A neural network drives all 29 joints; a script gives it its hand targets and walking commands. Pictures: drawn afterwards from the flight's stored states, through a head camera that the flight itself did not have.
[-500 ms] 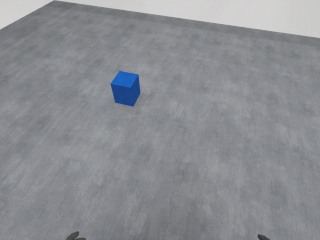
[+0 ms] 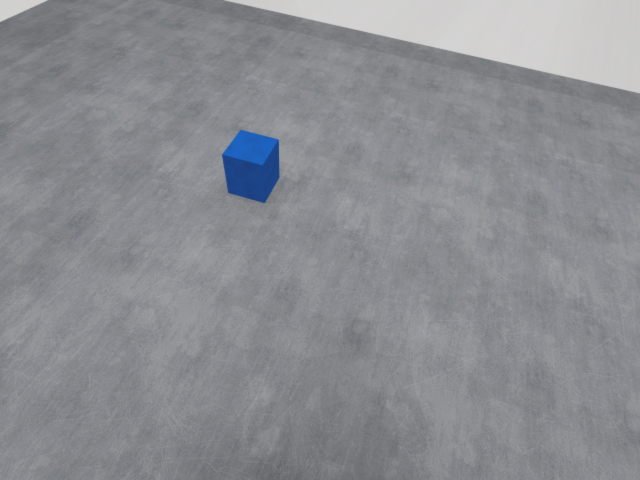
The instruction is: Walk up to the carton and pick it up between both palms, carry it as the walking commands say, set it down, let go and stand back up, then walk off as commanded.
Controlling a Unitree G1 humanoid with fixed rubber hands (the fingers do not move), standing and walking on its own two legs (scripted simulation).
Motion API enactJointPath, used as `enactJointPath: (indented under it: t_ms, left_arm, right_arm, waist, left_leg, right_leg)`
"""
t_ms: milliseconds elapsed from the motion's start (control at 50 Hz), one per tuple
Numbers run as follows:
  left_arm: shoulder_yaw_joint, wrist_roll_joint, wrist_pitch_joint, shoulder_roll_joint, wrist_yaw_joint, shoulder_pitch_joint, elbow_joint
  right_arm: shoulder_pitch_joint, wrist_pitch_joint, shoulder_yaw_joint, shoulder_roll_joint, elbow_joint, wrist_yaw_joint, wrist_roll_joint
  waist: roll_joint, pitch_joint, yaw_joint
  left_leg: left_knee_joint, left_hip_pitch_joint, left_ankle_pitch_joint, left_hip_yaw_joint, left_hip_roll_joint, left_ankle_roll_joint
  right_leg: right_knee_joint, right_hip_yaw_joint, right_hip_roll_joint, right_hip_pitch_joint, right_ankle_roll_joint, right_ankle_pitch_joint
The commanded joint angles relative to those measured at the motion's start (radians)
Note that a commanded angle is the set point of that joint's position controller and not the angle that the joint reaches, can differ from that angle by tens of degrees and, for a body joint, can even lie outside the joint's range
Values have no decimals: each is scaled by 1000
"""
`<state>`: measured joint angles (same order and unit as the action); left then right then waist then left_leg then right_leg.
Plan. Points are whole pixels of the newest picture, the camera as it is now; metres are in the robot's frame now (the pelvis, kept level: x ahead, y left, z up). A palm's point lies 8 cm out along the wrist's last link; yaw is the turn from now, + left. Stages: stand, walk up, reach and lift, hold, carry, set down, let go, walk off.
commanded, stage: walk up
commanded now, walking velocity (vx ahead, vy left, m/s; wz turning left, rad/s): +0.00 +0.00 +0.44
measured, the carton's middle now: (252, 166) +1.37 +0.24 -0.66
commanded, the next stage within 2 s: none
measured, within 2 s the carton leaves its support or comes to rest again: neither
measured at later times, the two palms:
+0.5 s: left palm out of the picture +0.02 +0.27 -0.16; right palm out of the picture +0.01 -0.23 -0.12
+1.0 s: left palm out of the picture +0.01 +0.27 -0.13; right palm out of the picture +0.04 -0.24 -0.13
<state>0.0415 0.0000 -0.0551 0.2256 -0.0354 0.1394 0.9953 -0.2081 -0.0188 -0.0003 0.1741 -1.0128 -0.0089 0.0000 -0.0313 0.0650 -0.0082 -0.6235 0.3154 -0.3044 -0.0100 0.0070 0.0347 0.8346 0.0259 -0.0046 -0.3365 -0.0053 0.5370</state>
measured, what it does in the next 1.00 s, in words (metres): steps on the spot: right foot, then left foot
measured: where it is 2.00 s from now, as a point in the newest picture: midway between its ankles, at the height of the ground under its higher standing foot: outside the picture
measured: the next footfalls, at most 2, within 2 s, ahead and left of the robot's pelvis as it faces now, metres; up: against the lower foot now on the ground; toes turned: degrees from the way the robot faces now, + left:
right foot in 0.14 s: +0.02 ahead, -0.15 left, +0.00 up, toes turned +3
left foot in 0.40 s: +0.02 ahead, +0.09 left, +0.00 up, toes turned +5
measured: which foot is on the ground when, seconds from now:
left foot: down 0.00-0.16, up 0.18-0.38, down 0.40-0.84, up 0.86-1.00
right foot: up 0.00-0.12, down 0.14-0.40, up 0.42-0.82, down 0.84-1.00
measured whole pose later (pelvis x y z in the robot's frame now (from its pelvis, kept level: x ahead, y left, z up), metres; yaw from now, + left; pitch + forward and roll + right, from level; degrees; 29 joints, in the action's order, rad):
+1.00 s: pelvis -0.02 +0.01 +0.00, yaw +11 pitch +1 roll -1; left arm 0.03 0.00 -0.05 0.22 -0.03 0.15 0.95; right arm -0.25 -0.02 0.00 0.24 -1.03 0.00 0.00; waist 0.02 0.08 -0.01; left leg -1.04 0.48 -0.38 -0.04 0.02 0.04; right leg 0.51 0.00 0.01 -0.22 -0.02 0.32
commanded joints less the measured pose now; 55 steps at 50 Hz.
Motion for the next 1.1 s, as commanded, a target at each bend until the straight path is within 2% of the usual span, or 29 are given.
enactJointPath:
  t_ms: [0, 60, 120, 140, 160, 180, 220, 280, 320, 360, 380, 400, 420, 440, 460, 480, 500, 540, 680, 740, 780, 800, 840, 860, 880, 920, 960, 1040, 1080]
  left_arm:
    - [13, 11, 21, 112, 3, -62, -118]
    - [4, -2, 32, 91, -5, -42, -107]
    - [10, -10, 41, 94, -17, 110, -44]
    - [25, -3, 43, 147, -23, 150, -28]
    - [30, 8, 42, 212, -24, 156, -23]
    - [23, 16, 35, 224, -19, 117, -23]
    - [15, 7, 32, 177, -19, 35, -47]
    - [26, 14, 32, 176, -12, -8, -74]
    - [36, 23, 27, 181, -7, -31, -76]
    - [51, 22, 15, 196, 1, -49, -70]
    - [41, 26, 6, 162, 6, -56, -75]
    - [20, 35, 2, 101, 9, -73, -120]
    - [18, 26, -6, 103, -6, -137, -162]
    - [27, 25, -6, 120, -2, -147, -167]
    - [25, 26, 0, 124, 6, -138, -155]
    - [29, 25, 5, 128, 13, -136, -145]
    - [29, 22, 5, 130, 16, -119, -134]
    - [31, 21, 6, 127, 16, -91, -119]
    - [16, 7, 18, 92, 4, -129, -148]
    - [13, -9, 29, 79, -3, -67, -134]
    - [16, -15, 35, 83, -10, 33, -95]
    - [22, -12, 38, 112, -14, 79, -75]
    - [43, 7, 33, 231, -20, 114, -60]
    - [34, 10, 29, 227, -14, 77, -57]
    - [34, 6, 28, 210, -14, 53, -59]
    - [38, 9, 29, 195, -10, 65, -63]
    - [38, 15, 35, 193, -4, 82, -71]
    - [46, 22, 38, 168, 8, 16, -111]
    - [53, 16, 23, 184, 14, 32, -109]
  right_arm:
    - [-45, 7, 37, 242, 33, -21, 34]
    - [-53, -2, 40, 230, 21, -21, 32]
    - [20, -3, 54, 195, 37, -17, 27]
    - [33, 2, 53, 158, 56, -15, 26]
    - [27, 5, 54, 107, 82, -18, 23]
    - [34, -6, 66, 135, 85, -26, 34]
    - [-6, -13, 69, 141, 68, -19, 29]
    - [-70, -19, 56, 131, 55, 0, 29]
    - [-94, -10, 36, 106, 53, -2, 21]
    - [-216, 4, 29, 100, 17, -8, 20]
    - [-263, 7, 32, 140, -21, -10, 27]
    - [-253, 0, 40, 249, -20, -14, 45]
    - [-234, 0, 66, 317, -2, -8, 29]
    - [-216, 5, 57, 300, 8, -9, 34]
    - [-160, 5, 51, 279, 22, -10, 31]
    - [-123, 12, 44, 255, 31, -18, 33]
    - [-116, 20, 49, 255, 31, -24, 32]
    - [-140, 30, 47, 250, 19, -27, 29]
    - [-188, 19, 49, 237, -25, -26, 37]
    - [-156, 15, 52, 221, -22, -22, 36]
    - [-97, 16, 60, 210, -10, -20, 31]
    - [-67, 20, 61, 186, 3, -18, 34]
    - [-63, 37, 63, 110, 59, -20, 31]
    - [-10, 29, 78, 156, 80, -25, 41]
    - [-20, 24, 91, 172, 78, -21, 35]
    - [-61, 4, 99, 192, 71, 1, 47]
    - [-50, -9, 89, 183, 72, 20, 51]
    - [-49, 11, 53, 122, 80, 16, 24]
    - [-150, 28, 57, 127, 58, 8, 22]
  waist:
    - [192, -81, -42]
    - [197, -102, -32]
    - [162, -176, 63]
    - [29, -185, 87]
    - [-225, -201, 96]
    - [-141, -151, 78]
    - [-98, -103, 35]
    - [-132, -103, 6]
    - [-200, -122, -13]
    - [-155, -163, -74]
    - [-10, -145, -96]
    - [289, -85, -92]
    - [414, -7, -94]
    - [303, 31, -78]
    - [227, 38, -66]
    - [123, 38, -52]
    - [115, 17, -46]
    - [128, -32, -49]
    - [192, -93, -83]
    - [230, -149, -54]
    - [184, -206, 18]
    - [126, -210, 49]
    - [-246, -252, 101]
    - [-117, -207, 84]
    - [-97, -182, 66]
    - [-33, -125, 54]
    - [-64, -63, 48]
    - [-219, -116, 15]
    - [-174, -175, -43]
  left_leg:
    - [280, -173, 588, -462, -224, 147]
    - [268, -144, 544, -421, -198, 122]
    - [179, 92, 316, -277, -115, 65]
    - [49, 223, 131, -187, -40, 37]
    - [-212, 328, -199, -9, 49, -9]
    - [-374, 319, -276, 10, -34, -36]
    - [-464, 293, -212, -8, -75, -53]
    - [-381, 202, -191, 21, -60, -49]
    - [-196, 54, -212, 48, -54, -28]
    - [96, -146, -27, 97, -33, -10]
    - [214, -216, 53, -7, -67, 12]
    - [295, -217, 180, -404, -281, 82]
    - [414, -65, 164, -635, -343, 127]
    - [457, -14, 22, -689, -339, 142]
    - [458, -22, -29, -635, -283, 148]
    - [423, -60, 101, -624, -264, 124]
    - [396, -104, 266, -589, -242, 115]
    - [355, -169, 480, -531, -226, 100]
    - [340, -226, 551, -547, -199, 136]
    - [309, -179, 620, -477, -179, 109]
    - [245, -33, 487, -379, -132, 76]
    - [174, 104, 300, -328, -81, 59]
    - [-252, 399, -265, -35, 51, -19]
    - [-377, 372, -283, -23, -49, -46]
    - [-429, 360, -247, -32, -75, -55]
    - [-530, 368, -161, -29, -100, -74]
    - [-497, 375, -132, -44, -107, -75]
    - [-131, 121, -172, 52, -76, -31]
    - [121, -89, 16, 142, -22, -18]
  right_leg:
    - [-7, 81, -13, -106, -39, 38]
    - [-196, 53, -27, -3, -36, -12]
    - [-467, 17, 22, 387, -16, -284]
    - [-519, 144, 163, 487, 22, -301]
    - [-582, 351, 409, 490, 118, -463]
    - [-555, 345, 463, 372, 185, -543]
    - [-524, 233, 407, 304, 170, -570]
    - [-498, 163, 351, 223, 132, -575]
    - [-453, 99, 312, 171, 104, -594]
    - [-290, 40, 262, 103, 64, -484]
    - [-132, -6, 198, -9, 34, -328]
    - [94, -45, 54, -250, -8, 64]
    - [167, 40, 3, -279, -20, 166]
    - [203, 101, 11, -258, -30, 103]
    - [212, 94, 19, -241, -28, 45]
    - [208, 111, 21, -235, -42, 1]
    - [199, 110, 18, -217, -44, -27]
    - [170, 109, 11, -177, -49, -38]
    - [-90, 77, -32, -73, -57, 3]
    - [-273, 35, -58, 84, -44, -59]
    - [-449, 6, -29, 347, -32, -239]
    - [-499, 45, 51, 494, -17, -293]
    - [-552, 350, 465, 633, 146, -544]
    - [-520, 291, 480, 510, 197, -626]
    - [-496, 247, 450, 478, 189, -662]
    - [-544, 253, 440, 398, 161, -468]
    - [-539, 258, 407, 333, 148, -450]
    - [-450, 20, 287, 264, 89, -650]
    - [-291, -60, 234, 217, 55, -570]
